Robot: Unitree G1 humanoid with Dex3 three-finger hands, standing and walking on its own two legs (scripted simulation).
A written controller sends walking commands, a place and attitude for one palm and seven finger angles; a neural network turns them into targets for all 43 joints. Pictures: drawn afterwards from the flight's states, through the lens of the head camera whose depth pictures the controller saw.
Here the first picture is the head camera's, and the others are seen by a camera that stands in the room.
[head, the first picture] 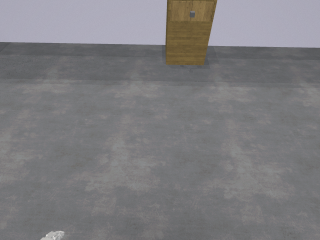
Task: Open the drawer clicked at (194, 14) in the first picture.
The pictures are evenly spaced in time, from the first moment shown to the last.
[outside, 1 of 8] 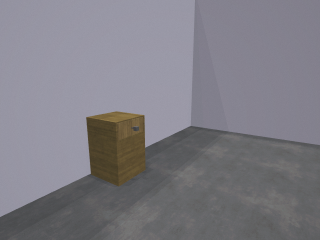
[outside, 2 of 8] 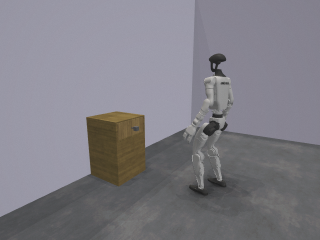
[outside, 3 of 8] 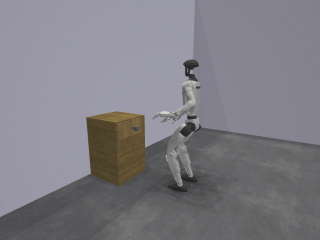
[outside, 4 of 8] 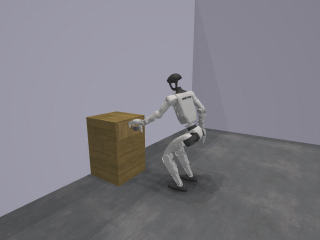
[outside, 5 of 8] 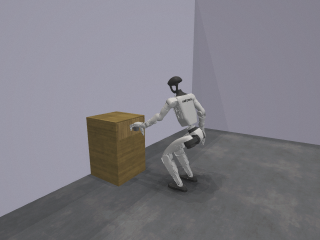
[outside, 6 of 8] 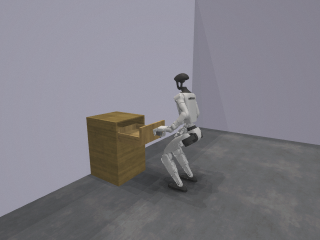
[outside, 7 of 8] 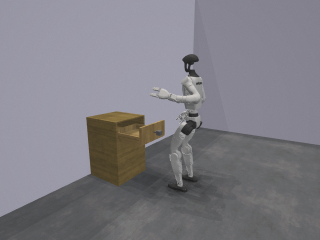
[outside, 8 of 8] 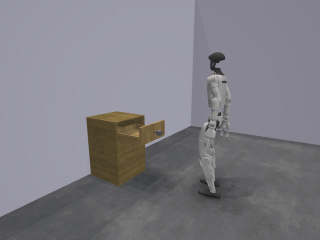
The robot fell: no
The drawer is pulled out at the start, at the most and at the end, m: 0.00 0.29 0.29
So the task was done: yes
